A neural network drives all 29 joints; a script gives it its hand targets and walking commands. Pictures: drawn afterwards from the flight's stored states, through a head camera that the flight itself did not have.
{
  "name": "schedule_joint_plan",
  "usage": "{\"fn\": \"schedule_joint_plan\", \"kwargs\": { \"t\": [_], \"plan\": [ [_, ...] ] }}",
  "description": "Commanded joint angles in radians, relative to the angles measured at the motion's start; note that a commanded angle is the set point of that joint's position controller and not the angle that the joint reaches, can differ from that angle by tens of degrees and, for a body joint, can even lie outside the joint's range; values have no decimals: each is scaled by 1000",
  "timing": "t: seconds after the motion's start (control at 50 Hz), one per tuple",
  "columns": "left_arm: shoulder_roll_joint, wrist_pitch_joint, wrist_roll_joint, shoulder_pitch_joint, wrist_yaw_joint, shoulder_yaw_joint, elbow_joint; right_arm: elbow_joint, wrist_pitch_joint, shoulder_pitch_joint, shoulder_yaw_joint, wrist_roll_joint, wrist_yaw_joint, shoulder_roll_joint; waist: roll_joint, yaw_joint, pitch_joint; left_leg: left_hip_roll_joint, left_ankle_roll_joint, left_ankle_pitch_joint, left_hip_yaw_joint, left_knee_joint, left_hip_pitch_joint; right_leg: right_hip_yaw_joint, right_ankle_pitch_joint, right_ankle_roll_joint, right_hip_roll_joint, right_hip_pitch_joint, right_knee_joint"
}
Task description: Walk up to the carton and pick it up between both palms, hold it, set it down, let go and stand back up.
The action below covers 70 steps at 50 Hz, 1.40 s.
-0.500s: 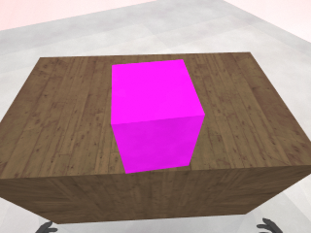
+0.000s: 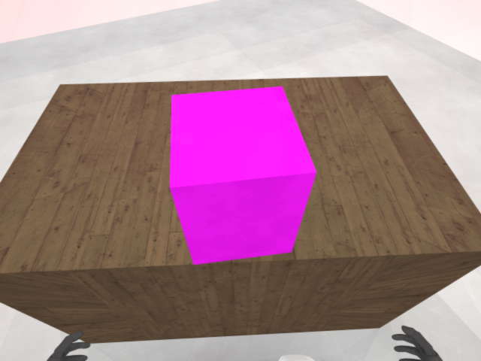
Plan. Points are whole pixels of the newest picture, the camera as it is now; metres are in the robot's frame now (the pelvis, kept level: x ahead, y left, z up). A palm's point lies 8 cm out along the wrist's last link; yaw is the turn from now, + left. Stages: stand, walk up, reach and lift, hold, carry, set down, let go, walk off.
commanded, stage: reach and lift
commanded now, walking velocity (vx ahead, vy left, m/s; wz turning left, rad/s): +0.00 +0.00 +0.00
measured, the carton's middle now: (236, 179) +0.42 +0.02 +0.05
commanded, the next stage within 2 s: none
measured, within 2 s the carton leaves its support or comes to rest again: neither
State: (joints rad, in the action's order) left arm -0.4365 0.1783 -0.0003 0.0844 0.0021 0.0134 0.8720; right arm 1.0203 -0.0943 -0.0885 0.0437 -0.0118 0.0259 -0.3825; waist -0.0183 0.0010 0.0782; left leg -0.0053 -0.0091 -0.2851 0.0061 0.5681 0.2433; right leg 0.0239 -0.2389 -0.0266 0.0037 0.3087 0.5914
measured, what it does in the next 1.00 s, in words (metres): stands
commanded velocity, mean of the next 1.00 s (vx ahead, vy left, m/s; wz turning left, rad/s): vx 0.00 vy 0.00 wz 0.00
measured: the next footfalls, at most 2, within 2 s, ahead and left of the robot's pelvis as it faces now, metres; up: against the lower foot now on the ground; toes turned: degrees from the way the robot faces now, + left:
none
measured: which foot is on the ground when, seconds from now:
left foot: down 0.00-1.00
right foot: down 0.00-1.00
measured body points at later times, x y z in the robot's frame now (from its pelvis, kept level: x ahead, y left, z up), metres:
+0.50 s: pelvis +0.01 +0.00 +0.00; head +0.02 +0.00 +0.45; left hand +0.18 +0.28 -0.06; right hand +0.16 -0.29 -0.07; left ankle +0.02 +0.13 -0.73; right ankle +0.05 -0.10 -0.73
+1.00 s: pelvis -0.01 -0.01 +0.01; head -0.03 +0.00 +0.46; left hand +0.19 +0.24 -0.02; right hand +0.17 -0.27 -0.02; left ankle +0.02 +0.13 -0.73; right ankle +0.05 -0.10 -0.73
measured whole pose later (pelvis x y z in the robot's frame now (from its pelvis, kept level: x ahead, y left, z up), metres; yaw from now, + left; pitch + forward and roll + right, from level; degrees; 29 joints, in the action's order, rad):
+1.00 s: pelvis -0.01 -0.01 +0.01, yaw -1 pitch -6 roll +1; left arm -0.28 0.22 0.00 0.25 -0.08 0.01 0.25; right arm 0.37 -0.06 -0.29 0.05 0.00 0.11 -0.32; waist -0.02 0.00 0.04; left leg 0.02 -0.01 -0.22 0.00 0.44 0.13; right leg 0.02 -0.17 -0.03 -0.02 0.19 0.45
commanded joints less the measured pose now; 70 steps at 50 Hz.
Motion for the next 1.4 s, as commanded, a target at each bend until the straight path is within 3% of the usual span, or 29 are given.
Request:
{"fn": "schedule_joint_plan", "kwargs": {
  "t": [0.0, 0.06, 0.12, 0.16, 0.22, 0.36, 0.44, 0.46, 0.48, 0.54, 0.62, 0.66, 0.7, 0.72, 0.76, 0.8, 0.82, 0.86, 0.88, 0.92, 0.96, 1.02, 1.04, 1.14, 1.18, 1.22, 1.28, 1.34, 1.38],
  "plan": [
    [-56, 222, -74, -202, -28, 72, -367, -84, -60, 109, 154, -110, 54, -172, 79, 37, -17, 113, 65, -312, -102, -111, 450, 78, -98, -4, -69, -365, 95],
    [-55, 267, -63, -162, -24, 74, -508, -216, -64, 70, 165, -60, 47, -163, 52, 28, -159, 103, 46, -168, -102, -85, 318, 65, 16, -16, -57, -336, 65],
    [-74, 272, -50, -89, -21, 79, -549, -339, -71, 33, 156, -37, 31, -138, -76, 5, -201, 36, 4, 65, -89, -27, 76, 36, 120, -15, -23, -225, -52],
    [-84, 262, -70, -60, -26, 102, -585, -386, -71, -6, 147, -32, 27, -132, -39, -11, -200, 27, -11, 107, -83, -39, 7, 40, 164, -15, -20, -233, -82],
    [-76, 255, -95, -3, -25, 148, -570, -431, -50, -57, 94, -2, 21, -92, -93, -49, -190, 5, 9, 139, -84, -63, 34, 15, 263, 16, -15, -289, -86],
    [-10, 207, -35, 82, -27, 120, -667, -492, -48, -127, 75, 36, 28, -86, -54, -32, -215, 2, 2, 244, -59, -130, -56, -15, 420, 18, -19, -340, -153],
    [-6, 150, 2, 73, -50, 117, -731, -557, -62, -128, 83, 43, 41, -64, -62, -42, -177, 8, 3, 210, -66, -177, -52, -19, 322, 25, -15, -316, -196],
    [3, 134, 15, 72, -54, 97, -753, -581, -68, -141, 93, 39, 42, -75, -79, -24, -190, 6, 0, 226, -56, -177, -72, -18, 347, 21, -27, -300, -197],
    [8, 113, 18, 83, -62, 107, -772, -606, -68, -155, 78, 44, 50, -44, -48, -39, -166, 9, -1, 174, -67, -197, -61, -23, 255, 19, -14, -305, -223],
    [41, 91, 43, 78, -87, 57, -799, -604, -54, -190, 107, 47, 68, -40, -16, -15, -147, 19, -9, 80, -59, -251, -79, -21, 88, 0, -21, -257, -265],
    [79, 74, 64, 100, -95, 34, -743, -647, -37, -167, 127, 41, 84, -56, -8, -11, -81, 58, 28, -67, -51, -329, 50, -3, 33, -6, -43, -314, -256],
    [95, 57, 34, 105, -99, 47, -749, -695, -29, -158, 102, 54, 90, -60, 57, -23, -91, 80, 50, -137, -52, -373, 155, 1, 25, 7, -61, -419, -226],
    [117, 41, 43, 100, -102, 23, -777, -695, -28, -158, 120, 62, 94, -76, 94, 4, -47, 98, 49, -203, -32, -405, 216, 12, 43, 10, -75, -475, -198],
    [118, 31, 17, 85, -106, 41, -783, -736, -28, -135, 111, 75, 93, -93, 139, -20, -73, 110, 76, -277, -37, -431, 336, 22, 47, 25, -101, -580, -141],
    [136, 4, 32, 69, -105, 22, -776, -800, -29, -112, 101, 82, 93, -90, 106, -7, -94, 124, 101, -291, -29, -445, 404, 16, 77, 35, -116, -640, -122],
    [134, -14, 26, 92, -106, 52, -783, -820, -31, -118, 73, 101, 91, -61, 91, -43, -71, 99, 98, -234, -69, -438, 407, -2, 32, 36, -94, -653, -146],
    [134, -15, 25, 73, -109, 40, -799, -824, -25, -107, 77, 115, 89, -55, 114, -32, -66, 108, 103, -313, -45, -452, 404, -3, 11, 35, -102, -654, -141],
    [138, -22, 28, 71, -111, 37, -799, -800, -2, -134, 77, 122, 82, -36, 92, -12, -35, 102, 98, -287, -55, -447, 370, -15, -17, 39, -94, -636, -167],
    [126, -30, 31, 81, -110, 45, -804, -844, 3, -136, 56, 123, 79, -26, 75, -39, -67, 97, 103, -242, -59, -443, 384, -16, 14, 36, -89, -649, -163],
    [136, -34, 66, 70, -108, 23, -828, -884, 13, -121, 54, 128, 78, 1, 14, -17, -51, 66, 86, -218, -66, -412, 254, -53, -103, 34, -52, -535, -240],
    [113, -32, 81, 71, -114, 61, -856, -941, 28, -147, 34, 148, 72, 44, -35, -63, -56, 16, 57, -124, -80, -323, 128, -118, -215, 3, 22, -369, -316],
    [95, -23, 126, 95, -108, 49, -930, -1029, 39, -193, 28, 173, 53, 92, -125, -60, -74, -47, 15, 22, -63, -219, -198, -181, -341, -43, 120, -52, -426],
    [87, -22, 140, 107, -102, 60, -915, -1059, 39, -213, 20, 182, 39, 101, -156, -59, -95, -56, 23, 79, -54, -179, -263, -197, -337, -52, 144, 3, -451],
    [133, -29, 167, 162, -112, 16, -972, -1114, 68, -240, 39, 187, 33, 79, -63, -64, -44, -10, 3, 32, -46, -318, -153, -99, -191, -13, 47, -132, -392],
    [151, -31, 160, 200, -108, 11, -971, -1139, 72, -256, 24, 197, 34, 74, -70, -53, -45, -11, 3, 46, -49, -298, -187, -107, -202, -14, 63, -107, -405],
    [173, -49, 158, 214, -134, -26, -1043, -1137, 71, -277, 54, 200, 42, 59, 33, -54, -45, 21, -7, 39, -26, -362, -123, -68, -72, -18, -12, -205, -339],
    [196, -87, 176, 227, -151, -61, -1136, -1162, 41, -279, 64, 231, 57, 58, 70, -37, -80, 30, -20, 73, -26, -358, -107, -62, 0, -18, -28, -221, -321],
    [218, -117, 189, 261, -158, -88, -1166, -1196, 15, -296, 60, 247, 70, 60, 40, -36, -96, 33, -14, 95, -20, -350, -116, -61, 32, -18, -37, -226, -317],
    [216, -158, 195, 307, -148, -86, -1175, -1239, -14, -344, 20, 259, 65, 88, 14, -45, -147, 11, -23, 258, -33, -303, -159, -68, 138, -18, -30, -233, -322]
  ]
}}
